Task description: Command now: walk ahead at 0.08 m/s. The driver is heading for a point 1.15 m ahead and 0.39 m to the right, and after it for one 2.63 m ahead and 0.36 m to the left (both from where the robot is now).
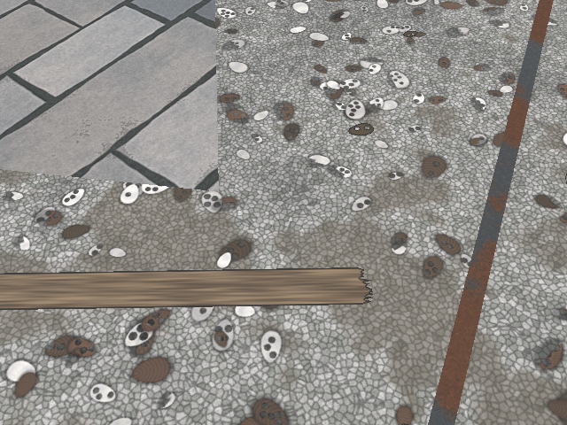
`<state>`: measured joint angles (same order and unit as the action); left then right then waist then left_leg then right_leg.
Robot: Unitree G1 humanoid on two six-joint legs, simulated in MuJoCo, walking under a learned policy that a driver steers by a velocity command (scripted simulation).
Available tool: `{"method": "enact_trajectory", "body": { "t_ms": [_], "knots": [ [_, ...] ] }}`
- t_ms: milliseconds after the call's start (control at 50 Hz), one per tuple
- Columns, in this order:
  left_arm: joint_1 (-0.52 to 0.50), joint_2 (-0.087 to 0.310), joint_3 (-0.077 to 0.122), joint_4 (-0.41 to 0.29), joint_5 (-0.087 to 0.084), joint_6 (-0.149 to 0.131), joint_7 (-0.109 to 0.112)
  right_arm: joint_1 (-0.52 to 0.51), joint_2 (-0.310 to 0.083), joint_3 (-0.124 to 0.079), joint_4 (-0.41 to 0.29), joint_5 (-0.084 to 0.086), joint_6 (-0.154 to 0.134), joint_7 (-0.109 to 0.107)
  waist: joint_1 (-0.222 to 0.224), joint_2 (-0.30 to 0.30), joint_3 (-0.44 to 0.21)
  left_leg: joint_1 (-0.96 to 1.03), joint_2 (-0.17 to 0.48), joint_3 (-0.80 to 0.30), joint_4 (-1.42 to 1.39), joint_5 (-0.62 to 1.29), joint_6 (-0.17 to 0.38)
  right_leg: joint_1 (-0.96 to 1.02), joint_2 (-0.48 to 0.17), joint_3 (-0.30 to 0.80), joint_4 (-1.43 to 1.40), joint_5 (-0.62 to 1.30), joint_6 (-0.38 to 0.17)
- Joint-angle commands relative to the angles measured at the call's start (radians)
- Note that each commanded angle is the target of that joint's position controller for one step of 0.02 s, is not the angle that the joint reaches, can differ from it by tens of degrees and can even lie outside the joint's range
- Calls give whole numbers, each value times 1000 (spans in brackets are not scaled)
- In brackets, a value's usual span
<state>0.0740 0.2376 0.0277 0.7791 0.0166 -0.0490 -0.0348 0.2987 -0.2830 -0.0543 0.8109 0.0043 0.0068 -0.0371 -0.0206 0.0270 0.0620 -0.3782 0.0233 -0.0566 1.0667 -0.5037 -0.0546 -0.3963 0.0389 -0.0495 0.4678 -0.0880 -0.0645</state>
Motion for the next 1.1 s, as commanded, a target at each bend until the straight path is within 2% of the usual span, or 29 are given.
{"method": "enact_trajectory", "body": {
  "t_ms": [20,60,120,160,180,200,220,240,260,360,440,560,580,620,640,680,740,760,800,840,860,880,900,920,940,960,1000,1060,1100],
  "knots": [
    [-68,101,23,-40,19,-12,6,132,-50,-19,-16,-10,21,-20,-38,-151,-120,80,49,-2,-132,55,-8,7,-223,218,-246,25,-157],
    [-53,111,27,-21,15,-10,16,94,-38,-11,-20,-15,18,-22,-21,-152,-145,120,56,-1,-262,94,-2,23,-226,208,-244,-29,-166],
    [-49,134,29,-4,1,9,30,59,-54,-14,-13,-13,17,-14,-16,-127,-142,198,40,22,-405,235,10,1,-229,229,-255,-271,-146],
    [-48,104,16,8,-7,18,34,50,-46,-12,-3,-27,14,-9,-30,-105,-106,275,28,36,-514,296,32,-55,-197,217,-244,-430,-91],
    [-17,78,6,26,-5,19,32,35,-52,-10,-13,-36,11,-10,-28,-80,-78,285,55,1,-585,320,50,-71,-170,206,-227,-492,-45],
    [6,78,5,37,-1,21,32,12,-97,-16,-26,-35,8,-14,-4,-33,-36,233,107,-60,-656,277,73,-63,-127,171,-181,-485,-1],
    [41,90,13,37,-4,24,35,-18,-145,-30,-6,-23,4,-14,52,98,-6,81,85,-59,-665,85,94,28,-65,95,-144,-389,26],
    [28,103,13,45,3,26,39,-43,-88,-18,-11,-23,-8,-10,38,105,-4,21,68,-48,-700,24,87,113,-64,88,-94,-308,36],
    [34,100,14,51,0,28,41,-55,-58,-9,-5,-29,-18,-7,46,110,-11,8,66,-44,-711,44,69,147,-63,83,-72,-257,29],
    [49,87,11,95,-4,28,42,-34,-61,-8,28,-12,-44,-4,30,24,-70,131,50,-18,-642,327,55,154,-70,78,-44,-89,6],
    [43,90,11,127,-13,30,41,-27,-60,-7,53,-10,-39,-5,22,-12,-99,171,41,-5,-621,438,60,190,-72,74,-19,44,9],
    [44,100,13,174,-17,44,51,-39,-52,-4,93,-9,-28,-5,24,-29,-94,186,29,11,-625,485,61,222,-76,76,-9,114,8],
    [62,95,12,191,-19,47,52,-18,-45,-4,111,-7,-25,-5,22,-29,-114,199,17,25,-631,390,64,231,-64,62,-8,16,6],
    [73,115,21,207,-31,52,54,-20,-54,-10,121,3,-20,-5,27,-23,-60,141,-4,34,-619,69,97,176,-43,56,0,-361,-16],
    [69,122,24,205,-34,48,55,-29,-49,-9,116,6,-23,-6,29,-30,-6,92,0,23,-619,-56,114,128,-56,83,-19,-507,-30],
    [95,130,26,209,-41,24,53,-40,-33,-4,107,15,-49,-5,39,-65,71,7,3,14,-583,-118,133,101,-108,175,-63,-623,-70],
    [203,194,44,239,-45,-16,43,-89,6,4,79,18,-101,14,63,-187,56,-131,-32,72,-384,48,130,240,-296,497,-195,-624,-194],
    [212,205,47,240,-43,-25,42,-104,3,3,71,21,-110,21,61,-199,47,-144,-25,65,-362,61,138,257,-346,575,-211,-559,-226],
    [163,197,47,218,-45,-33,40,-80,-4,0,86,22,-122,35,25,-175,15,-76,-10,58,-424,48,161,251,-348,523,-184,-387,-205],
    [13,177,42,163,-56,-24,34,84,-23,-13,165,21,-121,38,-74,-116,-18,281,-5,37,-640,194,185,29,-234,303,-86,-215,-106],
    [-76,117,25,117,-53,-33,32,217,-107,-40,210,22,-119,33,-122,65,-33,438,116,-188,-745,187,234,-127,-88,98,180,-100,-16],
    [-77,103,22,91,-38,-55,31,297,-194,-65,226,20,-116,39,-135,272,-50,653,290,-477,-821,368,317,-362,10,0,457,-234,39],
    [-56,136,32,107,-37,-65,27,280,-108,-38,216,4,-117,40,-110,177,-39,704,333,-496,-788,525,337,-494,-14,69,622,-443,35],
    [-20,126,30,121,-54,-70,18,254,-57,-23,206,-7,-120,41,-79,109,-29,719,313,-412,-762,615,317,-544,-50,108,704,-411,13],
    [-5,107,26,131,-68,-67,12,229,-56,-22,197,-8,-118,42,-60,76,-25,726,298,-324,-769,660,290,-583,-75,111,728,-348,-2],
    [-24,99,27,127,-69,-64,9,215,-44,-15,198,-2,-112,42,-54,46,5,703,286,-245,-791,708,260,-605,-96,117,697,-289,-11],
    [-34,67,24,119,-65,-52,-2,192,-10,1,195,-12,-99,37,-32,69,15,602,236,-118,-843,728,212,-525,-104,105,621,-185,-7],
    [-125,23,8,75,-46,-32,-14,111,-47,1,165,-22,-103,21,-20,56,55,359,161,45,-938,639,191,-323,-74,30,364,14,29],
    [-206,9,-5,37,-38,-24,-15,141,-86,-6,176,-16,-113,11,-42,64,74,282,171,88,-999,604,194,-207,-60,-18,229,105,31]
  ]
}}
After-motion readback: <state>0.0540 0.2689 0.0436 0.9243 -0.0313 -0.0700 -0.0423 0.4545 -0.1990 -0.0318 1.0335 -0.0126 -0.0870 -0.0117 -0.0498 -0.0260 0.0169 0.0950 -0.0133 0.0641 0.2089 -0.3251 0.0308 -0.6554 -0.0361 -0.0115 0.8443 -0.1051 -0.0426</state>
